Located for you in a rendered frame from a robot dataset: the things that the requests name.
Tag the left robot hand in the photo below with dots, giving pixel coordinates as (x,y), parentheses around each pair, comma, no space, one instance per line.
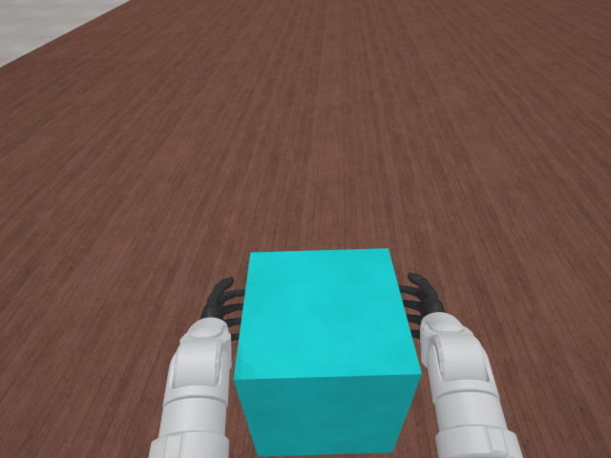
(215,309)

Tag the carton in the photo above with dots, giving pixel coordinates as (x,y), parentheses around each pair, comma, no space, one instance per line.
(326,363)

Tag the right robot hand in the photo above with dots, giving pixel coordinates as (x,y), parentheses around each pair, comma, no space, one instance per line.
(428,297)

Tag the robot left forearm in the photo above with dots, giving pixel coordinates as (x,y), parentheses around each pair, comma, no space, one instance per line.
(196,395)

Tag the robot right forearm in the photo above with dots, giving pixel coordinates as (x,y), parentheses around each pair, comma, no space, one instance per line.
(470,419)

